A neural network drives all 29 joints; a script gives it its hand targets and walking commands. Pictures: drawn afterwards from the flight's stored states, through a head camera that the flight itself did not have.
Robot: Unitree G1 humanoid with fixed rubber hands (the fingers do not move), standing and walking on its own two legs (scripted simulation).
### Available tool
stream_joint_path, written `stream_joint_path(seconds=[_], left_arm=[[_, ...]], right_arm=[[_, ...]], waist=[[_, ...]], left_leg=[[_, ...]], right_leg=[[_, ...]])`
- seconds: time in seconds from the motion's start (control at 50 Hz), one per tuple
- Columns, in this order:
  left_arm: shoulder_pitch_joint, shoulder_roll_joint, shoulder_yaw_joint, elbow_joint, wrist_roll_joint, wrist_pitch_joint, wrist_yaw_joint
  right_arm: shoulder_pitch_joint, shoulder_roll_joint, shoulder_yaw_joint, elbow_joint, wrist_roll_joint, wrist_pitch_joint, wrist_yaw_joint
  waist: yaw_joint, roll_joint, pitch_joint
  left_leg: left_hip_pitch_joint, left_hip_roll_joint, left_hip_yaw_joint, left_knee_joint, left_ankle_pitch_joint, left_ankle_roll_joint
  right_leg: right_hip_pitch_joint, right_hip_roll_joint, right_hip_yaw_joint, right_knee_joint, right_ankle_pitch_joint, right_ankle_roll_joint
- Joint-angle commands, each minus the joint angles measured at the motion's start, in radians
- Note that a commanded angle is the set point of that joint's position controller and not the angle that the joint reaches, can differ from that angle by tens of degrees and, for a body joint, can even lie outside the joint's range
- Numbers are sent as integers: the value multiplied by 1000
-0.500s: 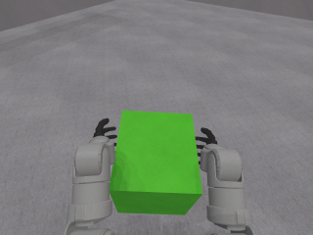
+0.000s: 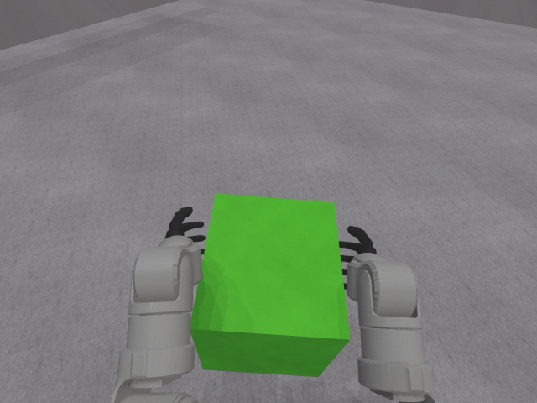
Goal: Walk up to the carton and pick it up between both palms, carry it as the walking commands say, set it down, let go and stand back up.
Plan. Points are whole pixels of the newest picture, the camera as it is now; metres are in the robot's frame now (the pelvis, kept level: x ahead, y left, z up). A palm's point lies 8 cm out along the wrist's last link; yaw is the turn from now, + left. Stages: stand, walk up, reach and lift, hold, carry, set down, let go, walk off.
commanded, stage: carry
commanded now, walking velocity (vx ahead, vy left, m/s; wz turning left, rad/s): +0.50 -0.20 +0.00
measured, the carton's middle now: (268, 287) +0.30 +0.00 +0.00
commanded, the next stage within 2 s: none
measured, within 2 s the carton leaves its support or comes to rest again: neither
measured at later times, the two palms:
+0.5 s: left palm (231, 172) +0.50 +0.08 +0.08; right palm (373, 185) +0.47 -0.19 +0.08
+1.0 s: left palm (273, 97) +0.84 -0.01 +0.07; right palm (373, 97) +0.84 -0.28 +0.07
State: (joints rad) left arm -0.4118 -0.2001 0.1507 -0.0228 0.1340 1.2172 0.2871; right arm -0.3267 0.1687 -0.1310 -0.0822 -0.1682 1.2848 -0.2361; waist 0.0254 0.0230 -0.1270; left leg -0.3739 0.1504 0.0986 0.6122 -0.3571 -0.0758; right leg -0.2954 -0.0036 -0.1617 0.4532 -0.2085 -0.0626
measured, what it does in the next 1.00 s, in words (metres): walks ahead: left foot, then right foot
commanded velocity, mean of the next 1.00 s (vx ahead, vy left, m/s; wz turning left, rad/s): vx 0.50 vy -0.20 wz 0.00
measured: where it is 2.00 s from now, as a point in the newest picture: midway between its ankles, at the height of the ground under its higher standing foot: (338, 220)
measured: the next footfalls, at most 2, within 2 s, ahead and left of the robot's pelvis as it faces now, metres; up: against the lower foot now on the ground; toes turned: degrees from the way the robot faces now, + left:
left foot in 0.20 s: +0.13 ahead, +0.10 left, +0.00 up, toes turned +11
right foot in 0.60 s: +0.39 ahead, -0.25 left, +0.00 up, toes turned -9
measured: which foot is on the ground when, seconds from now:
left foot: up 0.00-0.18, down 0.20-0.64, up 0.66-0.90, down 0.92-1.00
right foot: down 0.00-0.22, up 0.24-0.58, down 0.60-0.96, up 0.98-1.00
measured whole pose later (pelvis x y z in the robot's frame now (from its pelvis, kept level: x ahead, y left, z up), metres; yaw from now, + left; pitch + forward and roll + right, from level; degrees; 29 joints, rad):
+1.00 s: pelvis +0.52 -0.16 -0.02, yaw -3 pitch +4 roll +0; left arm -0.41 -0.20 0.15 -0.28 0.11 1.18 0.30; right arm -0.40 0.20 -0.12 -0.24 -0.15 1.23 -0.25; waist 0.07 -0.07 0.06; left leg -0.46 0.07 0.23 0.59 -0.20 0.07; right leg -0.24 -0.02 -0.09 0.88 -0.45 -0.02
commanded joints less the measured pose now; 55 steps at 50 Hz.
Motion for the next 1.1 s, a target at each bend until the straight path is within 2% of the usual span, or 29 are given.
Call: stream_joint_path(seconds=[0.0,0.1,0.14,0.16,0.18,0.2,0.22,0.28,0.3,0.4,0.42,0.48,0.54,0.56,0.58,0.6,0.62,0.64,0.68,0.74,0.82,0.86,0.88,0.9,0.92,0.94,1.0,1.04,1.08], left_arm=[[-494,-1105,-609,-28,-470,26,-449],[-476,-1090,-617,-83,-442,40,-420],[-425,-1091,-624,-40,-436,46,-426],[-354,-1083,-619,8,-399,52,-424],[-402,-1096,-643,15,-410,60,-423],[-417,-1118,-664,33,-431,63,-431],[-465,-1096,-667,24,-452,74,-440],[-565,-1097,-678,-76,-512,58,-437],[-537,-1113,-683,-41,-492,54,-440],[-455,-1117,-656,-79,-473,44,-414],[-449,-1117,-681,-135,-481,28,-407],[-417,-1111,-696,-165,-461,30,-390],[-353,-1111,-694,-147,-454,31,-394],[-276,-1082,-658,-108,-427,34,-393],[-264,-1053,-656,-113,-410,28,-393],[-305,-1034,-661,-116,-416,16,-393],[-307,-1045,-633,-112,-401,-7,-401],[-277,-1038,-636,-143,-410,-8,-400],[-373,-1085,-656,-229,-439,-31,-403],[-343,-1106,-644,-213,-416,-16,-403],[-393,-1117,-711,-266,-467,-15,-423],[-295,-1097,-724,-213,-458,-3,-425],[-344,-1085,-746,-216,-463,3,-424],[-385,-1098,-766,-237,-472,15,-422],[-397,-1079,-761,-210,-465,28,-423],[-430,-1058,-763,-217,-488,38,-425],[-408,-1098,-739,-102,-476,41,-437],[-413,-1101,-726,-129,-468,23,-439],[-390,-1102,-694,-124,-454,10,-429]], right_arm=[[-760,1048,648,-215,522,-59,365],[-730,1036,615,-230,518,-41,368],[-644,1026,612,-197,501,-36,363],[-656,1005,622,-202,509,-32,372],[-651,1009,587,-151,503,-29,376],[-630,984,587,-151,492,-32,371],[-640,993,565,-133,475,-32,363],[-640,1051,574,-100,489,-45,364],[-695,1022,588,-180,495,-54,370],[-715,1014,628,-309,513,-69,353],[-732,998,628,-371,529,-81,357],[-585,1000,605,-288,501,-65,375],[-549,977,631,-290,495,-60,380],[-544,979,651,-273,494,-53,375],[-498,983,643,-224,480,-45,381],[-580,988,659,-266,518,-47,379],[-713,985,687,-342,553,-46,375],[-646,1004,681,-313,554,-49,380],[-693,1039,697,-366,581,-79,378],[-740,1014,730,-424,568,-72,359],[-658,1013,662,-403,509,-80,337],[-512,1005,636,-347,466,-81,344],[-507,1015,631,-327,471,-89,347],[-523,993,604,-278,454,-81,353],[-540,1004,592,-264,467,-85,357],[-457,1015,575,-189,444,-81,351],[-511,1050,587,-169,428,-88,360],[-580,1052,634,-249,457,-101,368],[-692,1032,674,-353,504,-111,367]], waist=[[8,-155,-215],[2,-127,-240],[-23,-145,-294],[-35,-40,-342],[-63,164,-316],[-41,297,-219],[-23,247,-131],[-35,22,-160],[-40,91,-172],[-50,154,-235],[-56,195,-247],[-54,304,-249],[-37,203,-343],[-2,71,-398],[26,-97,-466],[11,-323,-478],[24,-345,-518],[27,-254,-502],[31,-135,-477],[19,-274,-417],[8,-232,-401],[-36,-159,-403],[-70,25,-426],[-56,260,-452],[-37,333,-485],[-37,329,-441],[-49,103,-325],[-57,129,-349],[-54,112,-358]], left_leg=[[-343,-37,12,181,-87,7],[-210,-58,40,-85,-5,35],[20,-74,84,-224,109,54],[299,-3,20,-289,108,91],[534,232,-299,-422,-96,151],[572,368,-546,-505,-289,200],[465,406,-612,-517,-283,251],[510,354,-429,-486,-6,223],[535,302,-332,-475,-3,173],[499,223,-97,-415,144,150],[527,204,-95,-392,332,142],[493,144,28,-339,456,102],[421,74,149,-54,758,54],[267,54,140,129,615,24],[35,-17,129,375,220,-9],[-315,-122,77,582,-301,-20],[-448,-113,-22,706,-336,-1],[-480,-73,-56,750,-271,-1],[-481,-32,-100,549,-175,9],[-305,-29,-54,236,-97,13],[-165,-82,58,-34,95,44],[207,-114,110,-278,397,84],[524,-32,40,-220,382,123],[747,248,-353,-285,453,197],[829,377,-575,-289,490,310],[772,381,-597,-282,468,361],[661,293,-390,-311,574,269],[635,257,-215,-320,560,214],[662,270,-188,-320,556,206]], right_leg=[[390,-299,360,-291,-261,-156],[385,-272,268,-227,-113,-143],[282,-208,133,-131,-85,-98],[82,-185,87,-34,-133,-50],[-215,-84,-10,228,-65,29],[-469,-49,84,333,-129,65],[-543,-93,186,439,-102,60],[-561,-125,187,458,-79,73],[-551,-116,152,386,-63,90],[-366,-81,50,145,1,101],[-367,-41,7,143,48,98],[-208,4,-45,18,76,89],[138,64,-106,-123,168,51],[374,-21,-13,-135,154,23],[621,-242,269,-116,181,-58],[874,-331,481,-45,580,-166],[955,-383,499,53,894,-266],[915,-365,384,77,994,-240],[850,-302,286,27,722,-155],[593,-304,261,-93,444,-155],[580,-251,138,-33,552,-142],[326,-151,-17,121,620,-54],[52,-120,-33,272,493,0],[-220,-17,-14,474,-6,48],[-388,20,121,684,-236,58],[-431,-27,219,779,-243,37],[-466,-79,221,678,-150,50],[-403,-94,189,500,-136,65],[-381,-94,182,323,-121,60]])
